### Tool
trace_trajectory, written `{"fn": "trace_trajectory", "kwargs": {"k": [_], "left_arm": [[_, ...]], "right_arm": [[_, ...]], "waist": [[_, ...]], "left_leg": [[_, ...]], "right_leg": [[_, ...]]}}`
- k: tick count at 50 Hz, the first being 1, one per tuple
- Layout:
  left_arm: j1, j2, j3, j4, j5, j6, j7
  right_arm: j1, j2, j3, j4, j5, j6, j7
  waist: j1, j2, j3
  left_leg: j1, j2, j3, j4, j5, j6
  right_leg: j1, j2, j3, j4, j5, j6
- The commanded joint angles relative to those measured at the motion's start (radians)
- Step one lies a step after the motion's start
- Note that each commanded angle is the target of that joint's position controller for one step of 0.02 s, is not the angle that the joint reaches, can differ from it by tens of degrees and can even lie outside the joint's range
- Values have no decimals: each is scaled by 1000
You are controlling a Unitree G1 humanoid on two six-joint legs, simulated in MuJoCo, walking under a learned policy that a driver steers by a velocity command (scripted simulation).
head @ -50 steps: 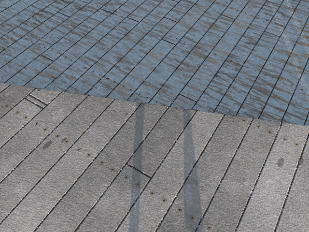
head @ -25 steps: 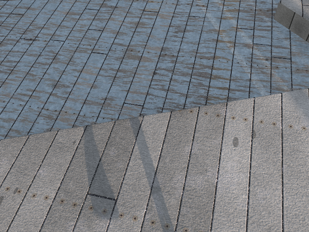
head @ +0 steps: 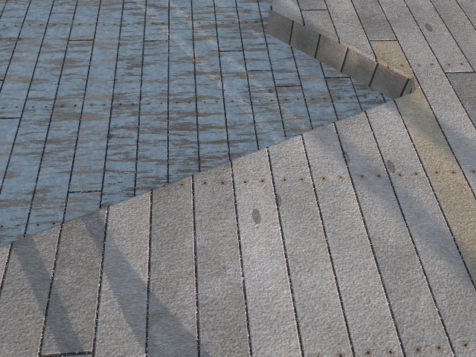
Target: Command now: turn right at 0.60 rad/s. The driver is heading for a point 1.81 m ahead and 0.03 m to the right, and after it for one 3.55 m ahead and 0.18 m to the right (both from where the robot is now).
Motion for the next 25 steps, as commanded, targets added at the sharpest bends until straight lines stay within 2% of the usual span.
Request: {"fn": "trace_trajectory", "kwargs": {"k": [1, 4, 6, 8, 9, 10, 11, 12, 13, 14, 15, 16, 19, 20, 23, 25], "left_arm": [[-92, 41, -2, -121, 6, -19, -10], [-74, 52, 0, -122, 3, -13, -19], [-56, 60, 6, -123, 1, -6, -26], [6, 61, 16, -102, 3, -2, -31], [47, 94, 31, -89, 5, -3, -22], [90, 200, 59, -98, 4, -8, -5], [67, 257, 59, -125, 35, -29, -9], [77, 194, 45, -119, 46, -53, -20], [32, 157, 28, -104, 41, -67, -19], [-23, 129, 22, -103, 27, -71, -14], [-61, 103, 8, -104, 15, -70, -8], [-71, 94, -1, -105, 18, -70, -2], [-73, 77, -11, -92, 31, -71, 5], [-69, 75, -13, -84, 31, -71, 6], [-90, 28, -33, -59, 43, -72, 3], [-76, 28, -38, -26, 52, -75, -7]], "right_arm": [[-11, -209, -55, -59, 4, -1, -1], [-25, -235, -65, -59, 15, 1, 15], [-24, -244, -69, -53, 29, -2, 22], [-41, -234, -67, -48, 50, -5, 24], [13, -194, -56, -25, 46, -10, 28], [24, -130, -36, -42, 0, -12, 30], [-46, -120, -28, -101, -18, -14, 21], [-95, -171, -45, -104, -2, -13, 14], [-88, -182, -50, -97, 18, -9, 12], [-56, -179, -53, -71, 17, -5, 7], [-40, -188, -56, -60, 8, 0, 3], [-24, -181, -55, -51, 4, 1, 5], [-1, -149, -44, -40, 15, 2, 10], [-13, -138, -38, -44, 15, 3, 10], [-10, -103, -18, -34, 11, 6, 20], [-17, -110, -15, -36, 15, 6, 25]], "waist": [[-45, 207, -122], [-37, 221, -125], [-24, 221, -125], [23, 197, -133], [33, 120, -151], [26, -138, -169], [38, -266, -185], [87, -140, -214], [50, -114, -170], [22, -70, -150], [9, -80, -138], [0, -97, -146], [-3, -92, -162], [5, -93, -155], [17, -101, -147], [33, -108, -119]], "left_leg": [[194, 258, -147, -106, 387, 224], [149, 273, -104, -94, 414, 214], [149, 287, -94, -62, 407, 196], [104, 268, -45, 29, 353, 137], [19, 225, 13, 139, 247, 70], [-232, 117, 102, 422, -108, -29], [-442, -17, 14, 654, -453, -81], [-448, 2, -100, 772, -441, -78], [-442, 26, -119, 787, -355, -62], [-430, 39, -123, 747, -275, -59], [-415, 37, -117, 724, -213, -67], [-364, 25, -106, 737, -165, -78], [-310, 13, -97, 637, -106, -95], [-301, 16, -98, 575, -102, -98], [-171, 43, -94, 373, -93, -95], [-101, 37, -76, 287, -106, -88]], "right_leg": [[-46, -42, -43, -136, -6, 4], [69, -38, -94, -265, 8, -19], [121, -31, -109, -368, 40, -47], [255, -3, -138, -571, 187, -99], [390, 0, -96, -659, 316, -137], [576, -208, 201, -690, 660, -220], [546, -411, 473, -680, 801, -441], [509, -385, 433, -710, 702, -466], [466, -324, 326, -711, 626, -403], [440, -263, 258, -708, 546, -344], [418, -238, 223, -706, 564, -320], [384, -220, 197, -707, 613, -317], [389, -197, 163, -712, 610, -320], [395, -195, 166, -712, 585, -319], [354, -188, 136, -721, 457, -311], [310, -194, 145, -731, 364, -315]]}}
